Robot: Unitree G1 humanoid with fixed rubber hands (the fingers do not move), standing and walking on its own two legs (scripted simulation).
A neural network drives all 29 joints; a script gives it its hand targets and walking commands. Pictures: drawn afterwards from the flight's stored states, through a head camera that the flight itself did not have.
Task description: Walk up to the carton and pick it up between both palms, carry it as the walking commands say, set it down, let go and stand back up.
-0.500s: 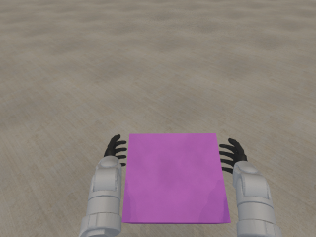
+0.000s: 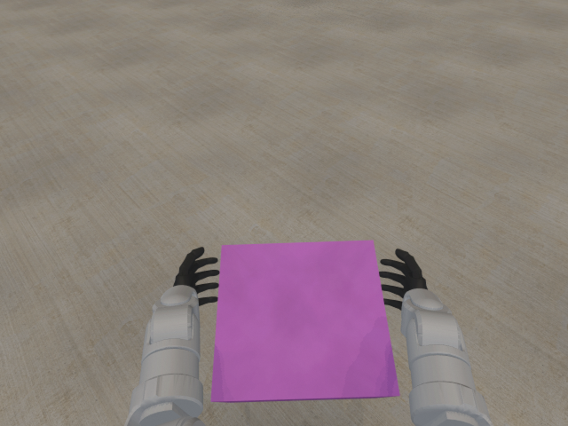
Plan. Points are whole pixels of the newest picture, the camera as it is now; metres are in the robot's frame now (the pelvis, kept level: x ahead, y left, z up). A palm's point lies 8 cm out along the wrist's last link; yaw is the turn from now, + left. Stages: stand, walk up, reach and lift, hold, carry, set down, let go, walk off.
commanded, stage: set down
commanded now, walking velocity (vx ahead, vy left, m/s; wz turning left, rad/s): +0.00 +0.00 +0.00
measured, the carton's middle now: (299, 323) +0.30 +0.02 -0.09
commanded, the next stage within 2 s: none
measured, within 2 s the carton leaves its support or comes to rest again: neither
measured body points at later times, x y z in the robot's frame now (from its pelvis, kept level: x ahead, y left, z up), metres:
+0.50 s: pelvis -0.03 +0.03 -0.04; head +0.11 +0.03 +0.39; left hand +0.33 +0.20 -0.10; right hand +0.33 -0.15 -0.10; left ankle +0.02 +0.13 -0.74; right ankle +0.01 -0.09 -0.74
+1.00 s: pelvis -0.05 +0.02 -0.12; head +0.15 +0.02 +0.29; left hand +0.36 +0.20 -0.19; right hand +0.36 -0.15 -0.19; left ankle +0.02 +0.13 -0.74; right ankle +0.01 -0.09 -0.74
